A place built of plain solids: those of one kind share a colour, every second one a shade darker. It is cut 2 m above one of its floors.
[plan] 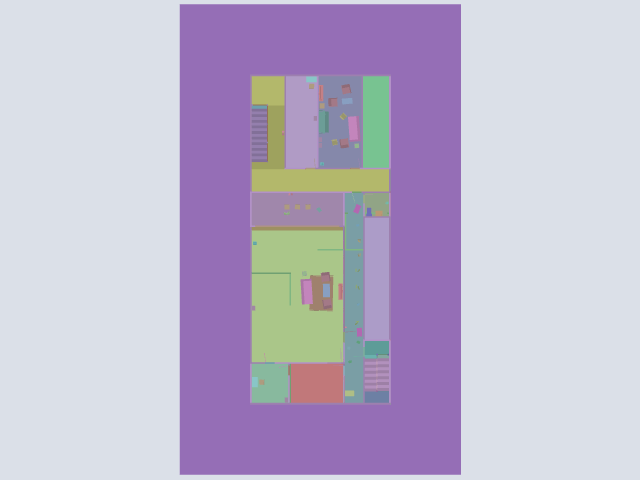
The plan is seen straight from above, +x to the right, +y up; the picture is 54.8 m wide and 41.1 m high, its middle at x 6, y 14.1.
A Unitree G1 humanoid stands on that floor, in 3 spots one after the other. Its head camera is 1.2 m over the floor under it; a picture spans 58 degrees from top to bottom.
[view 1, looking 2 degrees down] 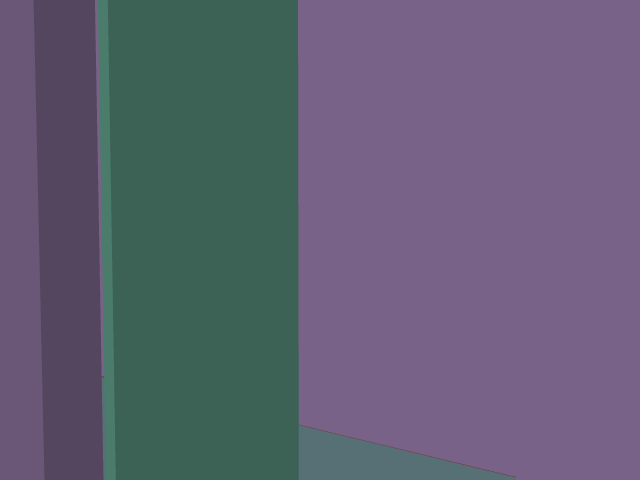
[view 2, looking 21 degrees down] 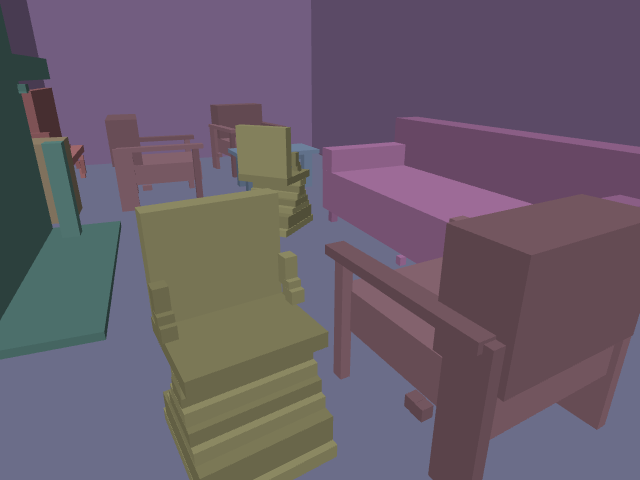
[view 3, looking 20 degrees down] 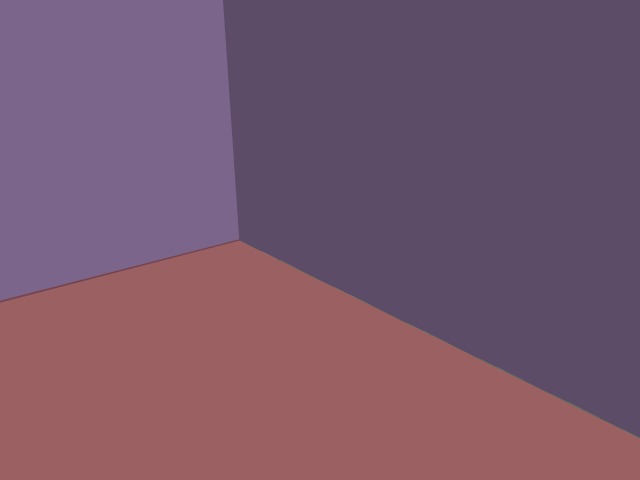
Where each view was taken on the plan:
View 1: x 10.33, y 4.95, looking -153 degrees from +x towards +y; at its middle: wall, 2.49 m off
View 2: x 7.08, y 21.27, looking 69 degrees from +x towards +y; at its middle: upper_floor_committee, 3.35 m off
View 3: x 5.08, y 1.82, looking -41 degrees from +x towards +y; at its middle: wall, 2.70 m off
